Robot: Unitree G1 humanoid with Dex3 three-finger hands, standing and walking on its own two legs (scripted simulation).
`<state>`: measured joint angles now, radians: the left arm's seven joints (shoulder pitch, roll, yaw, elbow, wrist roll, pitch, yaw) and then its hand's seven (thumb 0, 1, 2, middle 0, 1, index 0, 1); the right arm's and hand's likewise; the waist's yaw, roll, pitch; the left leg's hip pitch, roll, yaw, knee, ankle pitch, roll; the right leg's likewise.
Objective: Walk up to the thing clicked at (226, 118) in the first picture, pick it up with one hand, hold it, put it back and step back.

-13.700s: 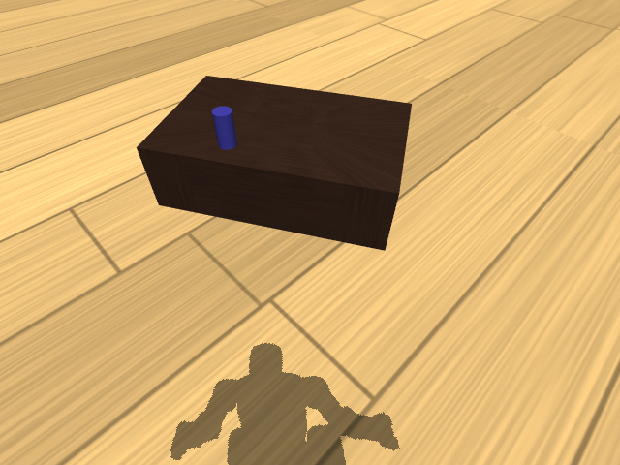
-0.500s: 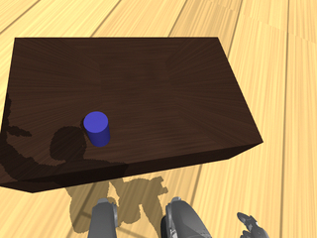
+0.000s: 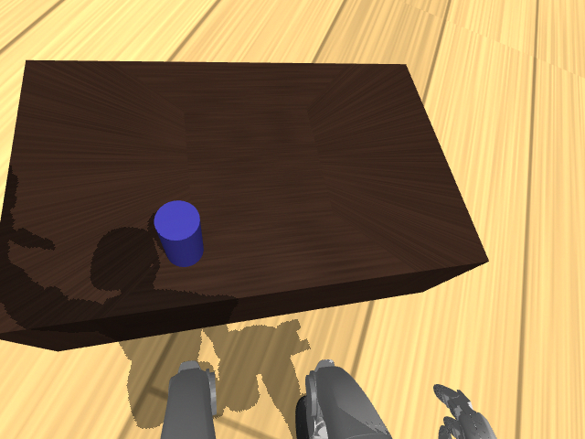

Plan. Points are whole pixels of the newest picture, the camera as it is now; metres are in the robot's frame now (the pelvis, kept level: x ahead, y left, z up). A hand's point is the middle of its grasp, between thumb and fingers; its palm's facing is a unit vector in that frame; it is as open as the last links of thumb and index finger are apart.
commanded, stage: go down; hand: left
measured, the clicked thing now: (181, 236) +0.47 +0.15 -0.25
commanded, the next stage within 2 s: approach in 0.38 s
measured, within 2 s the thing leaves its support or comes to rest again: neither
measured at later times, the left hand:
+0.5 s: hand out of the picture +0.41 +0.36 +0.05, palm faces +0.04 -1.00 +0.00, open 17.1 cm
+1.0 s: hand (65, 230) +0.43 +0.30 -0.11, palm faces -0.01 -1.00 +0.04, open 17.6 cm
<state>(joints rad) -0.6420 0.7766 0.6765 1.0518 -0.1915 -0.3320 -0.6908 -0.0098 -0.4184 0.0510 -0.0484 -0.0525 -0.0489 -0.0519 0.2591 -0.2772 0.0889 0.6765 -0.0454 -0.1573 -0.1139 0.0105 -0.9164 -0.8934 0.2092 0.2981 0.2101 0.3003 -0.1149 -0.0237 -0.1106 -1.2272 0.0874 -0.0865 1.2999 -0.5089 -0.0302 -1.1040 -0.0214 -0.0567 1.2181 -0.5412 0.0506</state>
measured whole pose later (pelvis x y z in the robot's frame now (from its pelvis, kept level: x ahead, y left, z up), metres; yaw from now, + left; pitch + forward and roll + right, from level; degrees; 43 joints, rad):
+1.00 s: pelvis -0.02 +0.00 -0.11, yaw -2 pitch +33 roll -7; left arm -0.73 0.70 0.65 1.13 -0.19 -0.52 -0.66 -0.01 -0.57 0.04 -0.02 -0.08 -0.04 -0.07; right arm 0.20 -0.29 0.09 0.67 -0.09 -0.18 -0.05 0.01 -0.88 -0.89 0.21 0.30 0.21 0.30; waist -0.16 -0.03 -0.16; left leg -1.70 0.08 -0.12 1.72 -0.61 -0.03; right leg -1.58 -0.02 -0.04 1.67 -0.67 0.05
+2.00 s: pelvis -0.06 -0.02 -0.23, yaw -3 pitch +33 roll -4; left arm -0.77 0.38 0.39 0.93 -0.08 -0.51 -0.21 -0.01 -0.61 0.01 -0.05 -0.06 -0.08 -0.05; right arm 0.13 -0.27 0.01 0.69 -0.08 0.00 0.04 0.01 -0.93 -0.89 0.20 0.30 0.20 0.30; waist -0.12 0.00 -0.14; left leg -2.05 0.07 -0.14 2.10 -0.64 -0.07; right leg -1.96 0.01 0.00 2.10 -0.72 0.05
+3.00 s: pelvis -0.06 -0.02 -0.25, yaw -4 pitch +33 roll -4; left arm -0.89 0.46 0.40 1.05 -0.04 -0.51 -0.21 -0.01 -0.33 0.83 -0.70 -0.85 -0.72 -0.86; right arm 0.17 -0.26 0.03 0.70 -0.09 0.05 0.06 0.01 -0.93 -0.89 0.20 0.30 0.21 0.30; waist -0.15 0.01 -0.12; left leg -2.10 0.07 -0.15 2.16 -0.64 -0.07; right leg -2.01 0.02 0.00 2.15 -0.72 0.05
